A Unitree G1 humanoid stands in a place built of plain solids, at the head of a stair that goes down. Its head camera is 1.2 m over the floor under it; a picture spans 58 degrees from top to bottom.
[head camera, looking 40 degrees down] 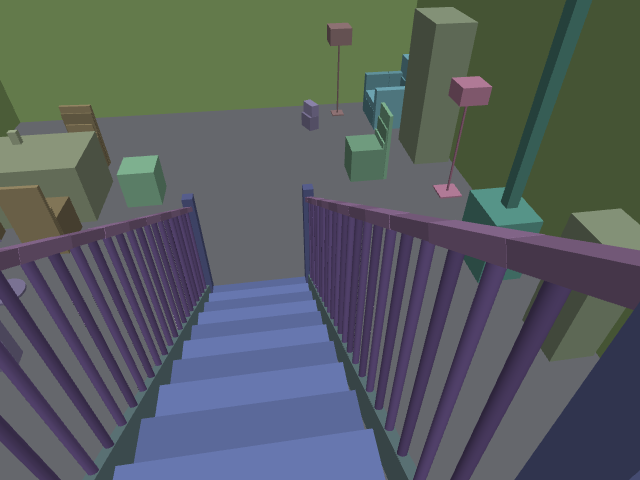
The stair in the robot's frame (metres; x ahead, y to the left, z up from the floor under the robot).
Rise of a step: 0.17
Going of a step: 0.26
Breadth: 0.90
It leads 8 degrees to the left of straight ahead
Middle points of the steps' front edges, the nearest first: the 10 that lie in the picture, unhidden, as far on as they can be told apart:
0.70 0.25 -0.33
0.95 0.29 -0.50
1.21 0.33 -0.67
1.47 0.37 -0.84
1.72 0.40 -1.01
1.98 0.44 -1.17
2.24 0.48 -1.34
2.49 0.52 -1.51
2.75 0.55 -1.68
3.00 0.59 -1.85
